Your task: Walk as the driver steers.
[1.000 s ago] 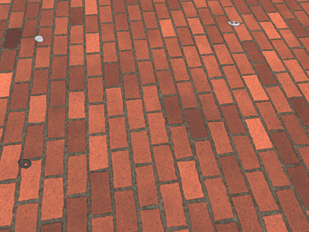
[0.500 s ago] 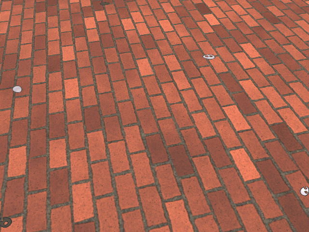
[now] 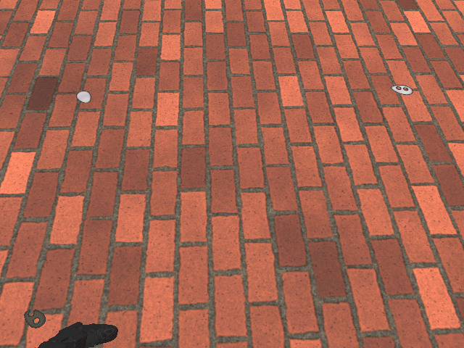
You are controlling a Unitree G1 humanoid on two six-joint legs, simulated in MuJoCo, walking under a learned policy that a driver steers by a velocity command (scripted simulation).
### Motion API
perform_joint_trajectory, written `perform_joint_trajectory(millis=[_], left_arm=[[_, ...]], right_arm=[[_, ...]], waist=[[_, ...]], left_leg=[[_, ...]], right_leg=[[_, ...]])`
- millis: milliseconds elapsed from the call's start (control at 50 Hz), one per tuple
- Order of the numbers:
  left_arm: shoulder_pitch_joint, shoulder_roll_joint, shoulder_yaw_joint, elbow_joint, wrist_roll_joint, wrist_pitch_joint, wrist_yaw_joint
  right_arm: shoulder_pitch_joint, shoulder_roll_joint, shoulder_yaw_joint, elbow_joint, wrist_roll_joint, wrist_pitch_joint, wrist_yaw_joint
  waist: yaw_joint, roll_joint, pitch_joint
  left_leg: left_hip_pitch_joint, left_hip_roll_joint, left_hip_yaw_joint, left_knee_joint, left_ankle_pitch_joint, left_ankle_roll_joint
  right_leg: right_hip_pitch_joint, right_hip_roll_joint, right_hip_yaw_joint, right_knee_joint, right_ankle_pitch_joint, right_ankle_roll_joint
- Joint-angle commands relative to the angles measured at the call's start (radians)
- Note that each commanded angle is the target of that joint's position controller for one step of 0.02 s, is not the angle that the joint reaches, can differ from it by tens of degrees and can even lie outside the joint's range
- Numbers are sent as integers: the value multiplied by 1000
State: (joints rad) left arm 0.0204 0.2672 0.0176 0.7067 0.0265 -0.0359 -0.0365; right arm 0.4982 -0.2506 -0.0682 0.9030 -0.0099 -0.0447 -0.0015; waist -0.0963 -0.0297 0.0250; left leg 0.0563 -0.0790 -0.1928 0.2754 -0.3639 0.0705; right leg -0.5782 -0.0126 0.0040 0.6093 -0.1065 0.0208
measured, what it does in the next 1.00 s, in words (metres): walks ahead: right foot, then left foot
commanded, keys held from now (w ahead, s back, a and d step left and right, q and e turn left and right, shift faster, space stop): w+q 0.20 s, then w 0.30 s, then w+e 0.50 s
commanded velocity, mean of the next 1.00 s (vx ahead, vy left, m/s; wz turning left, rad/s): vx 0.49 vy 0.00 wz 0.07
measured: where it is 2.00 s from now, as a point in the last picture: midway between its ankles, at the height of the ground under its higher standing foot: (221, 161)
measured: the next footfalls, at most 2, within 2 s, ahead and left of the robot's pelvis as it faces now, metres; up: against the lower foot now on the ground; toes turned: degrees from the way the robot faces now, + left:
right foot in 0.06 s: +0.20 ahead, -0.11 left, +0.00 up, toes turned +3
left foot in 0.56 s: +0.43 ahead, +0.14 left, +0.00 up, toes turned +16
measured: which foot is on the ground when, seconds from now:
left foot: down 0.00-0.06, up 0.08-0.54, down 0.56-1.00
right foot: up 0.00-0.04, down 0.06-0.56, up 0.58-1.00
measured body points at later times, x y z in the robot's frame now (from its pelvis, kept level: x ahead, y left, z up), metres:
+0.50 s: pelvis +0.27 +0.00 +0.00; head +0.30 +0.02 +0.45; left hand +0.16 +0.24 -0.14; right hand +0.53 -0.16 -0.09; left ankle +0.38 +0.14 -0.71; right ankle +0.16 -0.12 -0.73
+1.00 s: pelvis +0.52 +0.06 +0.00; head +0.56 +0.06 +0.45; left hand +0.69 +0.30 -0.12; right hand +0.50 -0.19 -0.14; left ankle +0.39 +0.13 -0.73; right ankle +0.68 -0.04 -0.70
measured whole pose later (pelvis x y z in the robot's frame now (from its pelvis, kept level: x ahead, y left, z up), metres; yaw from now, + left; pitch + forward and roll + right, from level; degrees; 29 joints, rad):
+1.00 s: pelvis +0.52 +0.06 +0.00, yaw +0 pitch +1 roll +1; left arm 0.08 0.23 0.04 0.81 0.04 0.00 -0.06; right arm 0.40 -0.22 -0.04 0.97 -0.02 -0.09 -0.02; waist -0.04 -0.02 0.06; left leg 0.11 -0.03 0.28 0.23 -0.35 0.02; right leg -0.60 -0.06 -0.09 0.68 -0.05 -0.09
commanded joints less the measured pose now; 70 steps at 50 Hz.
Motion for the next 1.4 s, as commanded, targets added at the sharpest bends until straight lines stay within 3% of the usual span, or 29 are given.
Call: perform_joint_trajectory(millis=[20,40,60,80,100,140,180,280,380,460,500,540,560,580,600,640,680,780,960,1020,1060,1080,1100,1120,1140,1180,1240,1320,1400], left_arm=[[72,127,37,-44,-7,-27,23],[215,160,52,-2,-2,-37,37],[370,228,69,8,21,-46,55],[381,312,84,-1,43,-38,59],[315,253,78,-3,24,-25,57],[205,111,45,-9,11,-28,51],[221,85,36,17,9,-40,52],[302,89,40,77,-6,-81,34],[338,92,38,123,-11,-77,25],[425,127,45,181,-12,-61,29],[438,144,47,203,-11,-48,33],[449,138,41,225,-20,-35,36],[433,107,28,196,-25,-37,34],[502,-22,-1,147,-46,-38,22],[443,110,39,165,-27,-28,40],[369,82,41,155,-32,-33,36],[399,53,43,188,-8,-6,26],[293,15,49,155,2,28,-2],[1,1,27,39,10,23,-31],[30,24,37,35,13,24,-25],[183,57,57,74,13,17,-14],[339,93,78,123,21,8,-2],[440,210,114,139,31,9,16],[390,286,130,118,3,17,18],[381,255,123,122,-13,27,23],[285,158,99,126,-17,20,34],[240,112,80,118,-30,-8,35],[313,151,89,132,-29,-24,32],[392,142,85,144,-28,-22,33]], right_arm=[[-71,-207,-49,-68,-1,-15,-6],[-90,-205,-49,-72,4,-19,0],[-83,-147,-34,-97,11,-24,8],[17,-32,-10,-132,37,-21,6],[14,-120,-19,-111,4,-8,1],[-104,-126,-21,-108,-9,1,17],[-126,-110,-21,-110,-26,19,35],[-244,-66,-3,-152,-31,38,59],[-437,-36,28,-205,-28,22,73],[-527,-51,38,-232,-30,15,68],[-508,-66,34,-225,-37,10,56],[-290,-94,17,-148,-51,-9,38],[-109,-162,-6,-101,-70,-18,22],[-47,-268,-30,-99,-74,-16,7],[-60,-252,-34,-101,-27,-6,1],[-203,-126,0,-94,-18,-18,4],[-253,-59,18,-84,-13,-33,1],[-198,-81,8,-42,-5,-69,-4],[-91,-110,2,23,-11,-58,-19],[-93,-143,-5,32,-15,-42,-29],[-102,-176,-14,30,-18,-21,-31],[-114,-180,-14,18,-15,-14,-28],[-92,-113,2,-28,-4,-18,-19],[-119,-81,4,-99,1,-30,-1],[-252,-128,-1,-119,-9,-40,3],[-243,-107,6,-111,0,-58,3],[-202,-87,8,-105,-41,-7,6],[-319,-74,12,-154,-38,18,15],[-456,-74,18,-198,-32,15,21]], waist=[[115,140,-21],[182,85,-100],[236,-17,-239],[171,-264,-346],[138,-189,-270],[115,-20,-52],[95,-76,-16],[93,-58,3],[119,-53,42],[141,-51,54],[123,-57,38],[22,-27,-82],[-49,37,-200],[-19,275,-333],[-42,147,-317],[40,97,-83],[95,108,-17],[114,98,31],[61,90,92],[91,112,50],[159,123,-48],[232,79,-133],[250,-66,-242],[190,-216,-310],[220,-38,-214],[132,64,-35],[66,40,-35],[92,11,2],[150,-21,17]], left_leg=[[-158,209,-139,129,745,66],[-201,148,-93,318,760,40],[-321,76,-37,596,516,21],[-598,-69,59,868,-175,0],[-682,6,58,979,-144,16],[-666,92,91,939,19,14],[-619,127,107,888,47,-2],[-698,127,106,793,142,-20],[-636,115,198,468,316,-37],[-581,107,259,336,275,-4],[-523,77,283,289,193,28],[-214,29,296,184,210,70],[58,189,127,170,137,114],[351,527,-349,94,105,225],[254,528,-406,38,143,230],[9,420,-110,-21,270,153],[-128,337,46,-81,316,78],[-155,330,198,-147,424,86],[-37,340,389,-113,588,63],[53,352,437,42,968,43],[53,351,453,316,1127,37],[-57,331,467,557,982,12],[-360,263,471,902,528,-32],[-702,36,312,1189,-194,-80],[-815,103,161,1192,-104,-67],[-747,183,164,1010,41,-58],[-607,200,165,892,55,-94],[-675,197,193,731,166,-131],[-742,178,196,539,311,-131]], right_leg=[[304,57,-25,-75,-31,-41],[494,41,-13,-124,-23,-66],[712,-159,188,-169,-260,-104],[896,-432,663,-305,-451,-189],[782,-426,791,-369,-563,-218],[541,-328,460,-387,-370,-188],[455,-258,259,-409,-139,-162],[468,-252,102,-461,100,-198],[444,-192,-57,-478,200,-178],[541,-235,-55,-443,302,-177],[608,-246,-65,-355,499,-170],[563,-198,-97,-71,659,-145],[373,-158,-109,182,396,-125],[-5,14,-137,550,-352,-79],[-65,24,21,665,-403,-92],[-58,-59,46,588,-257,-104],[26,-83,42,523,-196,-90],[-58,-94,22,479,-64,-64],[-41,-55,-109,69,82,-106],[50,18,-163,29,-52,-163],[228,93,-178,-5,-154,-214],[446,106,-138,-88,-131,-250],[731,-133,203,-131,-268,-337],[894,-340,752,-302,-195,-475],[850,-310,646,-337,-142,-435],[593,-237,416,-353,70,-351],[447,-139,278,-374,259,-316],[413,-95,253,-411,231,-296],[502,-85,262,-405,242,-256]])
Velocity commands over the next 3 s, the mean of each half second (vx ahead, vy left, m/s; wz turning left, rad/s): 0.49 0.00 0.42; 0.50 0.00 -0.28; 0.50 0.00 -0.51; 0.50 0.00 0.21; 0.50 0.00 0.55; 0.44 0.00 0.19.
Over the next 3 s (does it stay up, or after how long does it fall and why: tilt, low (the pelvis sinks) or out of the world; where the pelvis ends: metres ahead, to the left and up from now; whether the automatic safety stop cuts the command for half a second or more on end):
stays up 1.56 0.05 0.01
